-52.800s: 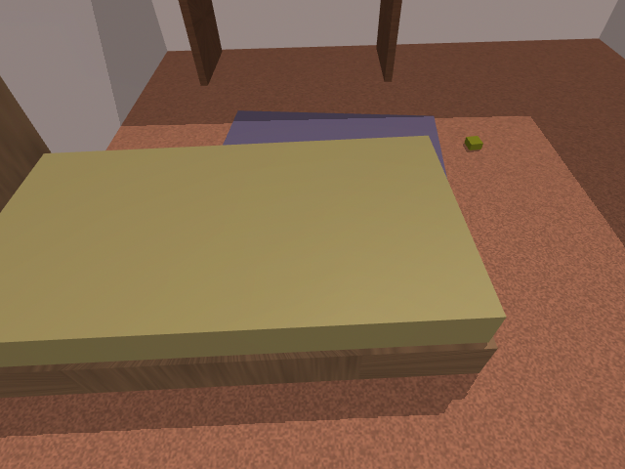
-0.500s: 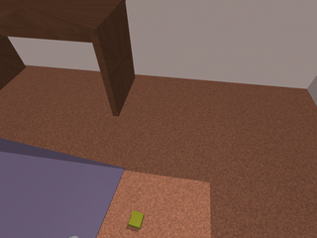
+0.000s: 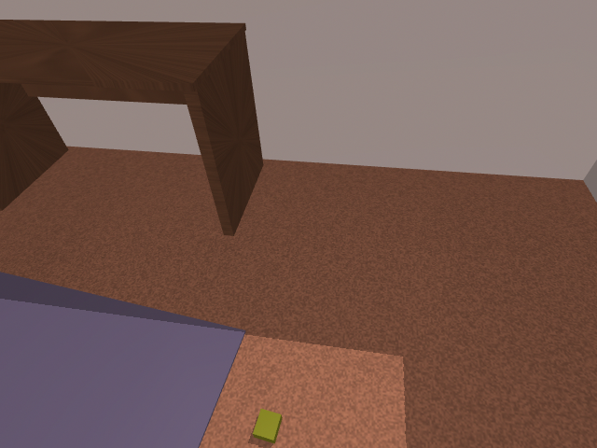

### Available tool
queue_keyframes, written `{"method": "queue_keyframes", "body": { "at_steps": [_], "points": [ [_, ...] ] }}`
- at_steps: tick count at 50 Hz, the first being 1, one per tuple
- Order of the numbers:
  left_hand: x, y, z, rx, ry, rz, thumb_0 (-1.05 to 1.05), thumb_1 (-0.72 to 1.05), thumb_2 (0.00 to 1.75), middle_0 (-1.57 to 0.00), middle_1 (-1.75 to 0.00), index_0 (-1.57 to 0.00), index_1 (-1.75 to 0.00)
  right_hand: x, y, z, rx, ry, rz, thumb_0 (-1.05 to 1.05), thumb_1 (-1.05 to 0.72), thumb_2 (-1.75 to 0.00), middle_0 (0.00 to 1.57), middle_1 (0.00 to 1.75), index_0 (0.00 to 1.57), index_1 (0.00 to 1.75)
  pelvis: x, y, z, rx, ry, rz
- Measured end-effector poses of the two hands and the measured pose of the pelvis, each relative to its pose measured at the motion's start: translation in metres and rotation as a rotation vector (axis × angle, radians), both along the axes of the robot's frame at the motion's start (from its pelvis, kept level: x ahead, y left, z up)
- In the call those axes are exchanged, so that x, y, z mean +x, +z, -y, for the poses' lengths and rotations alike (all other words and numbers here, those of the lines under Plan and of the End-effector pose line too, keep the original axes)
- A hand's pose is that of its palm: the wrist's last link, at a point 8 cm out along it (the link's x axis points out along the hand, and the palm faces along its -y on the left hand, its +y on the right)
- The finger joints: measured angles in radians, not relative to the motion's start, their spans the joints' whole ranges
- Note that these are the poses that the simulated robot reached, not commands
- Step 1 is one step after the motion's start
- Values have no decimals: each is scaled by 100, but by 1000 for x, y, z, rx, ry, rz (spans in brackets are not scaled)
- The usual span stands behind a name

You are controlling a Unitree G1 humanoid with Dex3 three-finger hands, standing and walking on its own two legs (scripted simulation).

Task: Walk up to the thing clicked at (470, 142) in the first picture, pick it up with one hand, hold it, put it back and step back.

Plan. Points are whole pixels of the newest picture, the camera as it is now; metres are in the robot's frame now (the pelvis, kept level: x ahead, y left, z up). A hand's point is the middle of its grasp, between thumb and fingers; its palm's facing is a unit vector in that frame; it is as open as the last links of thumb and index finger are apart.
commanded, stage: stand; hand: left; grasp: from above
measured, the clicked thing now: (267, 425) +0.37 +0.17 -0.76
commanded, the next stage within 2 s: step back in 1.68 s
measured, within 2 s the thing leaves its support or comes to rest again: neither
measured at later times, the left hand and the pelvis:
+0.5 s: hand out of the picture +0.06 +0.22 -0.16, palm faces +0.02 -0.95 -0.32, open 7.4 cm; pelvis +0.01 -0.02 +0.00, yaw +0 degrees
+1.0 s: hand out of the picture +0.09 +0.22 -0.16, palm faces +0.00 -0.95 -0.31, open 7.4 cm; pelvis +0.03 -0.02 +0.01, yaw -1 degrees
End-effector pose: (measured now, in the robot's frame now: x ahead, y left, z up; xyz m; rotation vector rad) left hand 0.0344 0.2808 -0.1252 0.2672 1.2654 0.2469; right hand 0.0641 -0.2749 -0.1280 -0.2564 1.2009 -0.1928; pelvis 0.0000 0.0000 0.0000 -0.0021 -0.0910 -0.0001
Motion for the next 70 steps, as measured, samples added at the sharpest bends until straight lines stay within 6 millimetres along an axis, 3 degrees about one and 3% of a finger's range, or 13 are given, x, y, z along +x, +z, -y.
{"method": "queue_keyframes", "body": {
  "at_steps": [10, 22, 38, 49, 70],
  "points": [
    [-6, 3, 6, 8, -2, -26, 0, 91, 90, -20, -30, -20, -30, -11, 0, 18, -9, -11, -38, 0, -91, -90, 20, 30, 20, 30, -1, 2, 10, -2, 2, 0],
    [13, 2, 15, -9, -13, -17, 0, 91, 90, -20, -30, -20, -30, -15, 2, 28, -19, -17, -75, 0, -91, -90, 20, 30, 20, 30, 5, 3, 16, -4, -1, -11],
    [45, 6, 16, -9, -28, 8, 0, 91, 90, -20, -30, -20, -30, 8, 2, 24, -10, -4, -63, 0, -91, -90, 20, 30, 20, 30, 19, 5, 16, -1, -6, -28],
    [52, 5, 20, -19, -30, -6, 0, 91, 90, -20, -30, -20, -30, 21, 2, 21, 0, -2, -59, 0, -91, -90, 20, 30, 20, 30, 28, 6, 17, 0, -10, -37],
    [70, 11, 10, 5, -47, 42, 0, 91, 90, -20, -30, -20, -30, 32, 11, 36, -37, -6, -21, 0, -91, -90, 20, 30, 20, 30, 30, 6, 17, 0, -14, -31]
  ]
}}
